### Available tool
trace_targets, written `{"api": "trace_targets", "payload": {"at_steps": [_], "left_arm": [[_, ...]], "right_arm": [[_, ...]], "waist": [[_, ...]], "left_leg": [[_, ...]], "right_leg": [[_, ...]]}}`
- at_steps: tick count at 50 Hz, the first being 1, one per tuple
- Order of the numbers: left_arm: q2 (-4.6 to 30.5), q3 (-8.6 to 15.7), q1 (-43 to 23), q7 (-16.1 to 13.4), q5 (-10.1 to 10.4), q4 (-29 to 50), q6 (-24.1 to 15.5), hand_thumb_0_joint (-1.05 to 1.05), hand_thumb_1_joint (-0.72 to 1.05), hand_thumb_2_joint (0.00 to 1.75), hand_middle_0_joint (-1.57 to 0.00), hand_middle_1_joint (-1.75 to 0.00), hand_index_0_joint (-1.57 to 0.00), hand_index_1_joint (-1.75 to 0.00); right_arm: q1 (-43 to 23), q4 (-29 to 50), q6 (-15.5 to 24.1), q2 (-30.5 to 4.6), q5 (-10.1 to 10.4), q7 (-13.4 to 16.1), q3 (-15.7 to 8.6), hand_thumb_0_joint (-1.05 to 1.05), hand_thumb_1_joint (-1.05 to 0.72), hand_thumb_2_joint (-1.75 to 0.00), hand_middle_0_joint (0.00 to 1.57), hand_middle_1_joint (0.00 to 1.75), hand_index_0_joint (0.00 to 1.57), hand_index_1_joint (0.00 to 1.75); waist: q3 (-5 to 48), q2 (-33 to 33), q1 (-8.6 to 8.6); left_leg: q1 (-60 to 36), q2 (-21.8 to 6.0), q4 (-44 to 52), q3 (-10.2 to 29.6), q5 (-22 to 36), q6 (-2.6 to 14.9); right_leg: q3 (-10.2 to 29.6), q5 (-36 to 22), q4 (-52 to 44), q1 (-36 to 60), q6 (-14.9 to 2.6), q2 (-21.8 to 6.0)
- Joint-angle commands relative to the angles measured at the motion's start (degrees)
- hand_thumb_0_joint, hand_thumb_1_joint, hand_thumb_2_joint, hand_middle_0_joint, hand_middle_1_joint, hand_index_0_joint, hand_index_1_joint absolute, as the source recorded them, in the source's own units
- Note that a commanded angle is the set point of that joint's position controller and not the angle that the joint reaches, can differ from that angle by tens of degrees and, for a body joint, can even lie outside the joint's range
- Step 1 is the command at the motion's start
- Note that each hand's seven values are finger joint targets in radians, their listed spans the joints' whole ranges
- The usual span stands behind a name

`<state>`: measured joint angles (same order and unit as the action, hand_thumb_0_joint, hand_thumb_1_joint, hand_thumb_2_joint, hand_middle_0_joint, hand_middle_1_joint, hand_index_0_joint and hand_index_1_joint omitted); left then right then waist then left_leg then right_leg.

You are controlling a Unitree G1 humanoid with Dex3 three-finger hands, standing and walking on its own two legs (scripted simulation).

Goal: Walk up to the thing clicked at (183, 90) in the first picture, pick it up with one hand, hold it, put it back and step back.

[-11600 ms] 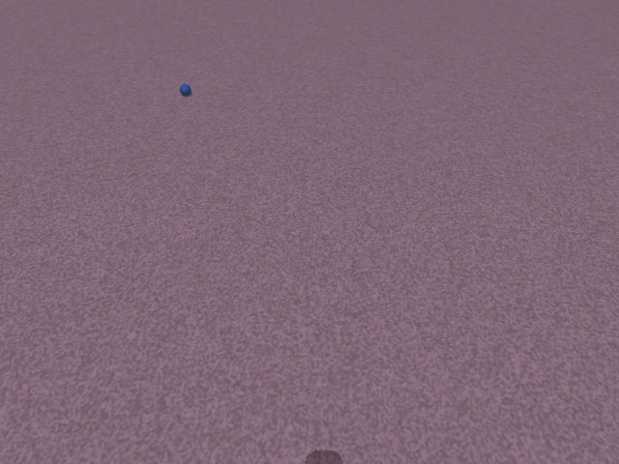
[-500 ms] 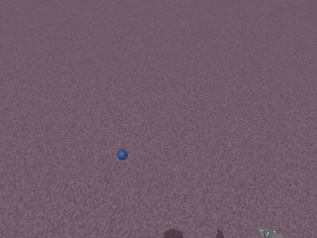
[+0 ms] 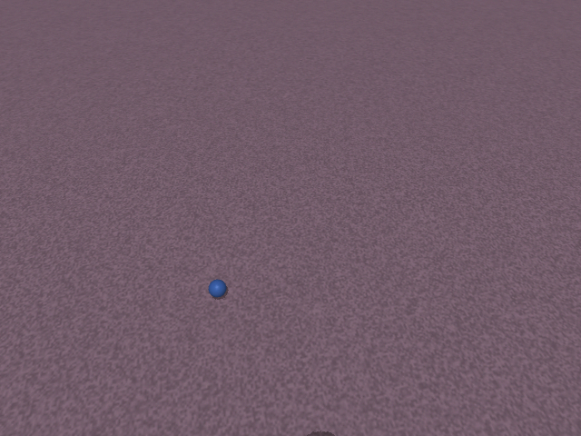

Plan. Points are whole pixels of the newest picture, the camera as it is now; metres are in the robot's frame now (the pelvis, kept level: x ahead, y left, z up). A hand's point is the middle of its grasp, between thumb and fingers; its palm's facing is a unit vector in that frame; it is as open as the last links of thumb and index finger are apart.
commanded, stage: stand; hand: left
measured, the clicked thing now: (217, 288) +0.76 +0.28 -0.75
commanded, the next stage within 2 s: walk up in 0.34 s
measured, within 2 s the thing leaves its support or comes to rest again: neither
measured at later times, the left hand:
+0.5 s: hand out of the picture +0.05 +0.27 -0.15, palm faces +0.05 -0.93 -0.36, open 7.4 cm
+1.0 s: hand (109, 380) +0.24 +0.31 -0.15, palm faces -0.07 -0.92 -0.39, open 7.4 cm
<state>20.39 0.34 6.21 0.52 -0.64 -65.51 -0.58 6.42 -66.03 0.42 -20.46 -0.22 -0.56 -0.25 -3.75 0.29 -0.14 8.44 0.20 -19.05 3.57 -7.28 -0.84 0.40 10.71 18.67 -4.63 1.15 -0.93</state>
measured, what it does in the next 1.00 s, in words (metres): walks ahead: left foot, then right foot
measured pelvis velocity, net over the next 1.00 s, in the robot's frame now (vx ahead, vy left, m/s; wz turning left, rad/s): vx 0.17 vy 0.03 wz -0.02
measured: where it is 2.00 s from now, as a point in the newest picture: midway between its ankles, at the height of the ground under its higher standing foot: (283, 392)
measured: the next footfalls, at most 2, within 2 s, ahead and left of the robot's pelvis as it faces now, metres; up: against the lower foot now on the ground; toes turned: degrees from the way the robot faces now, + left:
left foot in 0.62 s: +0.15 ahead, +0.16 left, +0.00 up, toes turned +4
right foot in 1.00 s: +0.31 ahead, -0.10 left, +0.00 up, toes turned -4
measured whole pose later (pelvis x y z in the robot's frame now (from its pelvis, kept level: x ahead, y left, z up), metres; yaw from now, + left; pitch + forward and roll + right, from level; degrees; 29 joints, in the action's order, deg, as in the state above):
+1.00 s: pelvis +0.17 +0.03 -0.02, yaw -1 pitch -3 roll +1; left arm 24.3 4.3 15.2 4.6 -1.7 -52.3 -2.2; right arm 21.0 -50.7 2.9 -23.6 -0.8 -2.8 -3.5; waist -4.6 0.4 -1.6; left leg 4.7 -2.3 -31.6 -4.1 -23.3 -0.5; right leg -1.6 12.1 33.4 -20.7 -1.8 -3.1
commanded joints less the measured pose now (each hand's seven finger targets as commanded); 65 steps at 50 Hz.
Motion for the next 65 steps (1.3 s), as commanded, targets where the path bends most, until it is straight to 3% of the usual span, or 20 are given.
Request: {"api": "trace_targets", "payload": {"at_steps": [1,16,17,18,21,22,29,30,31,32,33,35,38,43,49,50,51,52,57,65], "left_arm": [[12.49,2.07,-2.27,-0.71,0.19,3.89,-1.38,0.0,0.9,0.9,-0.2,-0.3,-0.2,-0.3],[12.92,1.99,-1.73,-0.53,0.05,4.7,-1.28,0.0,0.9,0.9,-0.2,-0.3,-0.2,-0.3],[16.11,5.29,2.9,0.49,-0.63,6.46,-1.86,0.0,0.9,0.9,-0.2,-0.3,-0.2,-0.3],[16.61,5.9,5.07,0.73,-1.19,5.67,-1.88,0.0,0.9,0.9,-0.2,-0.3,-0.2,-0.3],[19.7,8.08,9.52,0.39,-1.69,7.58,-2.79,0.0,0.9,0.9,-0.2,-0.3,-0.2,-0.3],[19.39,8.23,9.32,0.35,-1.71,8.16,-3.09,0.0,0.9,0.9,-0.2,-0.3,-0.2,-0.3],[16.94,7.03,-0.34,1.74,-1.46,15.15,-2.41,0.0,0.9,0.9,-0.2,-0.3,-0.2,-0.3],[13.97,6.23,2.22,1.81,-1.7,15.39,-1.99,0.0,0.9,0.9,-0.2,-0.3,-0.2,-0.3],[9.66,5.03,5.97,1.88,-1.43,15.8,-1.78,0.0,0.9,0.9,-0.2,-0.3,-0.2,-0.3],[8.87,4.65,7.49,1.49,-0.58,16.16,-1.76,0.0,0.9,0.9,-0.2,-0.3,-0.2,-0.3],[15.28,5.81,6.4,0.83,-0.56,15.5,-1.72,0.0,0.9,0.9,-0.2,-0.3,-0.2,-0.3],[16.88,5.86,10.93,1.09,0.29,13.71,-1.9,0.0,0.9,0.9,-0.2,-0.3,-0.2,-0.3],[16.22,6.08,12.64,2.22,-0.13,12.68,-1.95,0.0,0.9,0.9,-0.2,-0.3,-0.2,-0.3],[14.44,6.08,6.76,3.81,-0.91,17.04,-2.22,0.0,0.9,0.9,-0.2,-0.3,-0.2,-0.3],[14.87,7.79,16.08,2.74,-0.8,15.54,-3.67,0.0,0.9,0.9,-0.2,-0.3,-0.2,-0.3],[18.01,9.09,21.46,1.98,-1.08,15.12,-4.16,0.0,0.9,0.9,-0.2,-0.3,-0.2,-0.3],[22.73,9.67,21.72,1.34,-0.73,17.2,-4.78,0.0,0.9,0.9,-0.2,-0.3,-0.2,-0.3],[23.73,9.42,18.82,1.48,-0.07,18.2,-4.48,0.0,0.9,0.9,-0.2,-0.3,-0.2,-0.3],[18.09,7.53,11.68,0.99,0.52,21.02,-4.54,0.0,0.9,0.9,-0.2,-0.3,-0.2,-0.3],[17.29,6.26,10.34,0.91,0.25,23.79,-3.88,0.0,0.9,0.9,-0.2,-0.3,-0.2,-0.3]], "right_arm": [[-3.05,4.0,1.42,-11.99,-0.26,0.59,-2.3,0.0,-0.9,-0.9,0.2,0.3,0.2,0.3],[-2.3,3.99,1.46,-11.93,-0.29,0.59,-2.2,0.0,-0.9,-0.9,0.2,0.3,0.2,0.3],[2.42,6.43,1.73,-15.68,-1.0,-0.9,-4.87,0.0,-0.9,-0.9,0.2,0.3,0.2,0.3],[2.02,6.84,1.49,-15.85,-1.66,-1.39,-5.34,0.0,-0.9,-0.9,0.2,0.3,0.2,0.3],[-5.88,12.14,1.53,-11.66,-2.2,-1.67,-5.31,0.0,-0.9,-0.9,0.2,0.3,0.2,0.3],[-4.59,12.09,1.95,-13.14,-2.02,-1.68,-5.93,0.0,-0.9,-0.9,0.2,0.3,0.2,0.3],[11.56,10.87,2.49,-12.2,-2.11,-3.1,-8.38,0.0,-0.9,-0.9,0.2,0.3,0.2,0.3],[16.48,9.36,2.89,-13.96,-2.49,-2.44,-9.41,0.0,-0.9,-0.9,0.2,0.3,0.2,0.3],[21.83,8.93,3.28,-18.1,-3.09,-1.57,-10.62,0.0,-0.9,-0.9,0.2,0.3,0.2,0.3],[20.31,11.37,3.99,-22.62,-3.36,-1.32,-10.78,0.0,-0.9,-0.9,0.2,0.3,0.2,0.3],[14.13,13.83,4.04,-24.0,-1.49,-1.41,-10.8,0.0,-0.9,-0.9,0.2,0.3,0.2,0.3],[7.63,16.7,4.22,-19.67,-1.24,-1.11,-9.05,0.0,-0.9,-0.9,0.2,0.3,0.2,0.3],[8.7,17.46,4.66,-17.71,-1.22,-1.04,-8.24,0.0,-0.9,-0.9,0.2,0.3,0.2,0.3],[11.29,19.28,4.93,-18.5,-1.01,-1.49,-8.25,0.0,-0.9,-0.9,0.2,0.3,0.2,0.3],[11.05,22.02,3.97,-15.07,-0.39,-1.39,-6.5,0.0,-0.9,-0.9,0.2,0.3,0.2,0.3],[12.99,22.75,4.1,-12.04,0.02,-1.26,-5.38,0.0,-0.9,-0.9,0.2,0.3,0.2,0.3],[14.39,24.23,3.98,-9.45,0.2,-1.21,-4.28,0.0,-0.9,-0.9,0.2,0.3,0.2,0.3],[12.67,22.67,3.28,-15.33,-0.28,-0.4,-5.9,0.0,-0.9,-0.9,0.2,0.3,0.2,0.3],[17.35,19.15,2.96,-14.55,0.04,-1.57,-6.03,0.0,-0.9,-0.9,0.2,0.3,0.2,0.3],[13.2,20.41,4.2,-11.14,-0.9,-1.62,-5.9,0.0,-0.9,-0.9,0.2,0.3,0.2,0.3]], "waist": [[3.9,-0.27,0.1],[4.15,-0.49,-0.2],[9.97,0.39,0.42],[5.55,0.07,1.74],[-6.7,-9.58,6.46],[-6.42,-6.31,5.41],[-1.54,-7.75,-4.62],[1.55,-0.07,-6.19],[3.4,15.43,-8.07],[2.94,17.94,-6.48],[-0.16,9.14,-4.74],[-2.66,5.0,-0.28],[-3.06,8.04,-0.48],[-3.3,8.52,-2.06],[3.25,-0.61,4.09],[6.06,-11.56,6.68],[5.59,-19.24,5.39],[2.9,-10.44,5.31],[-1.03,-10.41,0.39],[2.7,-6.5,0.18]], "left_leg": [[-0.58,-6.43,3.42,4.8,1.29,1.58],[-0.95,-6.43,2.93,4.62,-0.32,1.61],[-0.17,-3.66,-0.92,4.7,-26.14,5.21],[9.15,-3.47,-1.97,5.32,-34.65,5.22],[31.35,-2.02,-24.33,-1.15,-16.72,1.77],[31.29,-3.8,-26.09,1.81,-15.87,1.97],[-4.64,-2.24,-9.3,-6.97,-5.21,1.11],[-14.99,-0.94,-8.73,-5.75,-7.32,1.42],[-18.28,-7.48,0.06,5.17,-23.21,3.63],[-12.58,-21.63,11.38,34.17,-39.36,8.89],[-3.34,-24.63,12.93,36.42,-44.13,13.68],[-1.23,-20.67,9.51,23.14,-33.5,13.31],[2.28,-16.92,8.54,10.65,-20.17,12.87],[2.0,-15.24,7.32,4.3,-15.8,13.29],[10.71,-9.94,-15.43,-3.23,1.63,8.54],[16.19,-4.95,-31.83,-6.95,-1.12,6.06],[28.77,2.4,-43.83,-7.46,-22.56,3.18],[26.87,-0.75,-48.53,-0.53,-25.67,3.34],[21.03,-4.97,-39.42,-1.14,-13.47,1.96],[6.21,-2.12,-14.68,-7.82,-1.76,1.17]], "right_leg": [[4.72,-0.13,-3.78,-1.9,-2.16,-6.1],[5.63,1.29,-3.44,-3.82,-2.57,-6.06],[4.47,23.53,-0.36,0.08,-4.8,-3.15],[7.55,32.36,-0.23,0.72,-6.11,-4.24],[25.45,29.24,-13.1,6.51,-14.3,-20.21],[25.57,22.22,-12.36,6.72,-16.05,-21.06],[4.04,19.52,1.31,-18.43,-9.49,-8.88],[2.2,19.35,12.38,-24.34,-8.13,-5.94],[-1.52,22.41,31.89,-29.75,-6.55,0.98],[3.92,23.4,43.85,-36.27,-4.72,6.76],[10.49,20.56,45.56,-32.54,-5.23,1.72],[9.29,13.32,44.96,-31.82,-4.22,-1.79],[4.99,10.03,35.25,-25.89,-1.88,-3.03],[-0.11,4.95,21.97,-21.87,-1.63,-4.18],[-4.92,2.08,11.23,3.18,-3.84,1.47],[6.17,10.17,5.04,9.18,-6.37,-5.0],[33.59,15.11,-4.01,12.26,-12.93,-20.81],[37.43,17.38,-4.15,3.94,-18.38,-24.34],[12.66,5.8,-3.28,-7.6,-14.46,-13.51],[3.41,-9.73,7.77,-12.56,-12.65,-12.32]]}}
